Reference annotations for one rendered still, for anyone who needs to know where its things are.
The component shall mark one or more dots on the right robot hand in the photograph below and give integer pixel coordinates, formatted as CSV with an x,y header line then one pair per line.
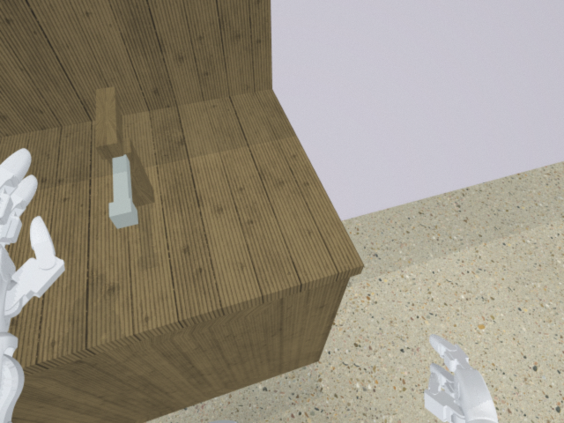
x,y
465,396

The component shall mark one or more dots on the left robot forearm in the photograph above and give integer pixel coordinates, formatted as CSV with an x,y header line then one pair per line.
x,y
11,376

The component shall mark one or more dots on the tap lever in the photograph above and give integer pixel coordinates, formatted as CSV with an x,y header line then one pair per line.
x,y
122,211

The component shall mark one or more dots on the counter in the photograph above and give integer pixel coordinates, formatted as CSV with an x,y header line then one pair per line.
x,y
238,264

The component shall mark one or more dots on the left robot hand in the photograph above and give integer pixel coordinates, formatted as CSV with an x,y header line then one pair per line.
x,y
35,276

